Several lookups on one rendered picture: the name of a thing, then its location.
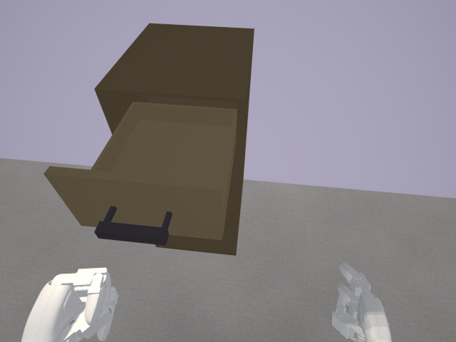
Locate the cabinet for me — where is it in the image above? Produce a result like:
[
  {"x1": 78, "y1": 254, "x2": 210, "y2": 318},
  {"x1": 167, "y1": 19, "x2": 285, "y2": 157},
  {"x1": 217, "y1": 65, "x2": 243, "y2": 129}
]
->
[{"x1": 94, "y1": 24, "x2": 254, "y2": 256}]

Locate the robot left hand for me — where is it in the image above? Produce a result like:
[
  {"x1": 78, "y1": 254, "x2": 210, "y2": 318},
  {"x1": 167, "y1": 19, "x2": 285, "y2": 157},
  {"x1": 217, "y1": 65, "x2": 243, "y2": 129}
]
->
[{"x1": 21, "y1": 268, "x2": 118, "y2": 342}]

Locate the drawer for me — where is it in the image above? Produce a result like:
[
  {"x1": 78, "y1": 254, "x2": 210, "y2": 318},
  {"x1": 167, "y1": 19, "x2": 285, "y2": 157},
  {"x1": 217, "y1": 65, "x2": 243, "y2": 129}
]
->
[{"x1": 44, "y1": 102, "x2": 237, "y2": 240}]

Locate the robot right hand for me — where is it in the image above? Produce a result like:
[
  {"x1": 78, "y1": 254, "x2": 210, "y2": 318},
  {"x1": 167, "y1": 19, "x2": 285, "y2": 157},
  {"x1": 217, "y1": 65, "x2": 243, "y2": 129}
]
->
[{"x1": 332, "y1": 262, "x2": 392, "y2": 342}]

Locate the handle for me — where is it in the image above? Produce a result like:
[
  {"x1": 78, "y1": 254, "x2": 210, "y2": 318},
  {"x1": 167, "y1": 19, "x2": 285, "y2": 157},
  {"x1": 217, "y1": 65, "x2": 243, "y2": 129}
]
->
[{"x1": 94, "y1": 206, "x2": 172, "y2": 246}]

